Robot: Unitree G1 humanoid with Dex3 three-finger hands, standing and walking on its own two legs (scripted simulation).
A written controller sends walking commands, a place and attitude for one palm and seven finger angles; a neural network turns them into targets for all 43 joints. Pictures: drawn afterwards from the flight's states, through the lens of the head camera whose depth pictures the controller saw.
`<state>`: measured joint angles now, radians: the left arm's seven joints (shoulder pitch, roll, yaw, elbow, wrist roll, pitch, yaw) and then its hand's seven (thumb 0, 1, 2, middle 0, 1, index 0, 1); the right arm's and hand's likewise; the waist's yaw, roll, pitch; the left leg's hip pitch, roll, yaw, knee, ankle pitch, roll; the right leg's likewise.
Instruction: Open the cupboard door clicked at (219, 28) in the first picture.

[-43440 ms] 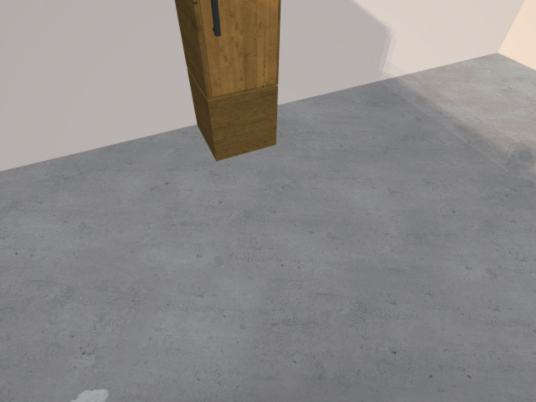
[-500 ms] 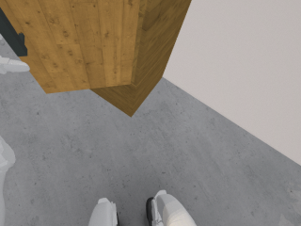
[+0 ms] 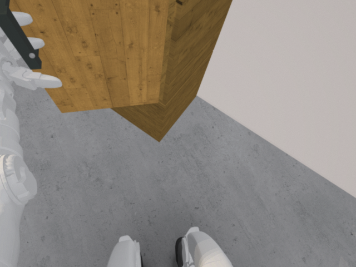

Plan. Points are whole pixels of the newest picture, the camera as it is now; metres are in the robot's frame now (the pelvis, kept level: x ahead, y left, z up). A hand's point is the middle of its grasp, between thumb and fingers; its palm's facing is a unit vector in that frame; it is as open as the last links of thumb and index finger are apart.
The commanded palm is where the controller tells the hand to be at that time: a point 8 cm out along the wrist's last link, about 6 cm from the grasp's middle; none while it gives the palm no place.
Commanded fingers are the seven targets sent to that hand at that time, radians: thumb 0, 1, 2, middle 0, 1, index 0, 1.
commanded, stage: slide the fingers in behind the handle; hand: left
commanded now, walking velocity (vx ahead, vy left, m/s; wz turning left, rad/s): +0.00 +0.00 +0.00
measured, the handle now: (21, 33) +0.59 +0.26 +0.08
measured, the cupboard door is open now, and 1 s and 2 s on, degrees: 46 47 63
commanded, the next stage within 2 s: close the thumb around the handle in 0.60 s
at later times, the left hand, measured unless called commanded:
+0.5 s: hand (33, 55) +0.53 +0.23 +0.09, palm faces +0.10 -0.99 +0.00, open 14.1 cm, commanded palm +0.51 +0.26 +0.08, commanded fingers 0.00 -0.50 0.30 -0.30 -1.20 -0.30 -1.20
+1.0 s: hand (33, 56) +0.53 +0.23 +0.09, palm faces +0.11 -0.99 +0.00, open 11.6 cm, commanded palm +0.51 +0.26 +0.08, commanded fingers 0.00 0.40 0.68 -0.36 -1.30 -0.36 -1.30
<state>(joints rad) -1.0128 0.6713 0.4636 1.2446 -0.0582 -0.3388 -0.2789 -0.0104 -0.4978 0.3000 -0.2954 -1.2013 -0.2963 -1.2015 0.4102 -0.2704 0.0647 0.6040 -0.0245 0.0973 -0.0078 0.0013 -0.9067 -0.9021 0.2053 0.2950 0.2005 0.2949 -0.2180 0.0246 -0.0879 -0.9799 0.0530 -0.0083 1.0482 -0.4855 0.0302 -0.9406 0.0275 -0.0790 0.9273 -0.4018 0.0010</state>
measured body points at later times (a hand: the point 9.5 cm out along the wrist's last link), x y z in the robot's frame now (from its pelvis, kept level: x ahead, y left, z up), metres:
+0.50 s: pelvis +0.00 +0.00 +0.00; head +0.15 +0.03 +0.43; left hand +0.52 +0.29 +0.09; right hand -0.02 -0.26 -0.10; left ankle -0.01 +0.09 -0.67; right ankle +0.01 -0.13 -0.67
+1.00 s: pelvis +0.01 +0.00 +0.00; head +0.15 +0.03 +0.43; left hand +0.52 +0.29 +0.09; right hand -0.01 -0.26 -0.10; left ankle -0.01 +0.09 -0.67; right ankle +0.01 -0.13 -0.67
